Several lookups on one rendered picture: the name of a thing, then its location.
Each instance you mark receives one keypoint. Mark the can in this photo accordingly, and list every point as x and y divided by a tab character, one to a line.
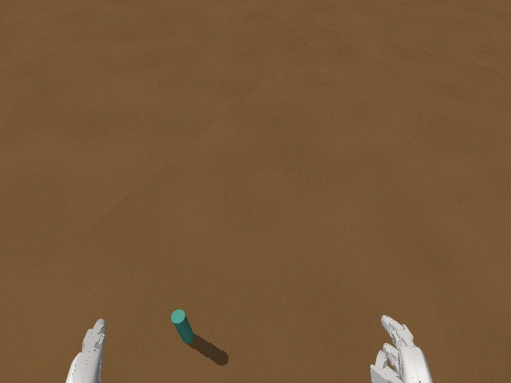
181	323

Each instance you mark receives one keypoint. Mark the right robot hand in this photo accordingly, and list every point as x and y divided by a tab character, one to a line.
409	362

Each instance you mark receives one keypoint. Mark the left robot hand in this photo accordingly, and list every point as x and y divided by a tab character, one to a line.
87	365

